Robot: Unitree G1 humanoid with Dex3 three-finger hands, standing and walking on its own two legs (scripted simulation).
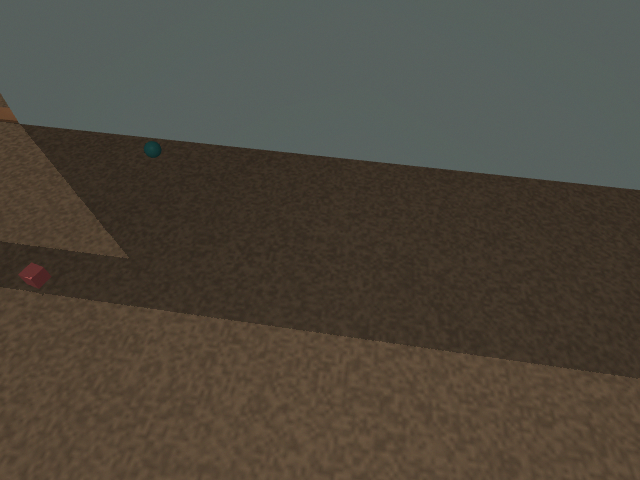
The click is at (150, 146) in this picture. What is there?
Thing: free ball
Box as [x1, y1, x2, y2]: [144, 141, 160, 157]
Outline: 149,141 145,144 144,151 147,155 155,157 160,153 160,146 154,141
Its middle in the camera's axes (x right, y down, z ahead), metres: -0.82 -0.44 +1.97
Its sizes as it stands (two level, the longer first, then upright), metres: 0.082 0.082 0.082
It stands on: the floor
